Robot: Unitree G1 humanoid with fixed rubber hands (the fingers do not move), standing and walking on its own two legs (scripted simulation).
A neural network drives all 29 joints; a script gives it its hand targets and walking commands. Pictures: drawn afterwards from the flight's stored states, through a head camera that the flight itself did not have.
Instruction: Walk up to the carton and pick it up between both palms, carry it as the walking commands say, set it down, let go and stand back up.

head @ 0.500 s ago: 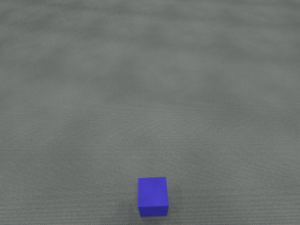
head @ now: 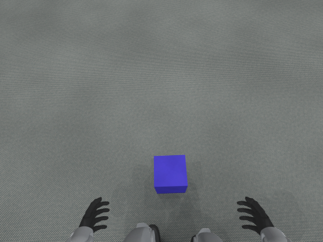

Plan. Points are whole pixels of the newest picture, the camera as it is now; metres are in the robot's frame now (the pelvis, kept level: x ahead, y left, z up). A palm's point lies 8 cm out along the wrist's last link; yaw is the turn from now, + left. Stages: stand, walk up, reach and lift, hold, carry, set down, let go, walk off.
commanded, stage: reach and lift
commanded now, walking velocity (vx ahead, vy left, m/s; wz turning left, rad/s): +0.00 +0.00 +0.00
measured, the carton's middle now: (170, 175) +0.43 +0.02 -0.63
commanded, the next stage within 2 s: none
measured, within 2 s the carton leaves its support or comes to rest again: neither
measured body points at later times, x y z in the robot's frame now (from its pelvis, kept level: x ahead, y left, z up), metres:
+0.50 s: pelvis -0.03 +0.00 -0.04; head +0.19 +0.01 +0.35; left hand +0.34 +0.20 -0.16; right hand +0.34 -0.19 -0.17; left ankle +0.05 +0.10 -0.70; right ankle +0.00 -0.12 -0.70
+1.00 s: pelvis -0.03 +0.00 -0.07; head +0.27 +0.00 +0.27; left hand +0.45 +0.18 -0.19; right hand +0.45 -0.16 -0.20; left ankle +0.05 +0.11 -0.70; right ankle +0.00 -0.12 -0.70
